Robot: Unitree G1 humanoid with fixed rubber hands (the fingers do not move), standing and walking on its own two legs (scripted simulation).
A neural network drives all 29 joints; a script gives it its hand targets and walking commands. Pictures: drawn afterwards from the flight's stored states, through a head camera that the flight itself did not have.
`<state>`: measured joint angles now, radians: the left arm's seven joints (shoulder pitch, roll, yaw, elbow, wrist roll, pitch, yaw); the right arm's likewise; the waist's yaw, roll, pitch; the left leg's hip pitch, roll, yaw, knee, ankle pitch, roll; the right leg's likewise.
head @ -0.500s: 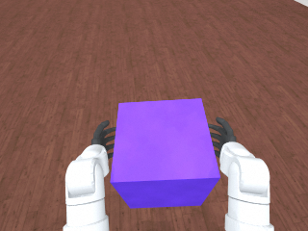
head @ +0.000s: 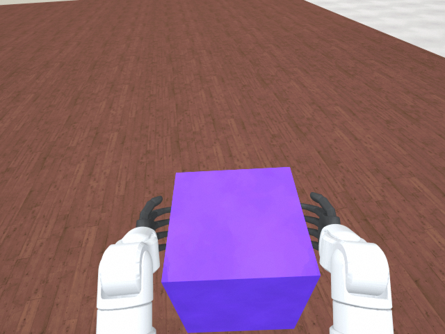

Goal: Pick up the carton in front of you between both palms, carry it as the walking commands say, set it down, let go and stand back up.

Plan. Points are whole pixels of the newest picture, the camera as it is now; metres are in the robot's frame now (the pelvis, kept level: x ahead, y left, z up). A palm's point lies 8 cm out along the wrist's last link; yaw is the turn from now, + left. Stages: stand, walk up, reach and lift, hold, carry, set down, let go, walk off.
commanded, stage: carry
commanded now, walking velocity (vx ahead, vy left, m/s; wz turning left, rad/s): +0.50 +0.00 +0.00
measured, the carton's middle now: (236, 253) +0.28 -0.01 +0.02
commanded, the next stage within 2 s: none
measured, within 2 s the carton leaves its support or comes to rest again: neither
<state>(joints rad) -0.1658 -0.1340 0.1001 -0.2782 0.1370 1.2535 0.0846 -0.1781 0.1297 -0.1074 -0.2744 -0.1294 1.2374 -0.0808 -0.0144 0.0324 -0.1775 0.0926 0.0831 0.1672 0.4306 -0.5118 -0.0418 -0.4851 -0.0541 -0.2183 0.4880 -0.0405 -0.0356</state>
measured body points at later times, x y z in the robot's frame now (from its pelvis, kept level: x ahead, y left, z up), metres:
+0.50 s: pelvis +0.32 +0.02 +0.01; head +0.28 +0.03 +0.45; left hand +0.59 +0.17 +0.10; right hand +0.59 -0.13 +0.11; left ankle +0.44 +0.11 -0.72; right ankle +0.14 -0.10 -0.71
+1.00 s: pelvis +0.64 +0.00 +0.00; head +0.63 +0.00 +0.45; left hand +0.92 +0.15 +0.08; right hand +0.92 -0.15 +0.08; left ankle +0.45 +0.11 -0.70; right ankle +0.78 -0.08 -0.72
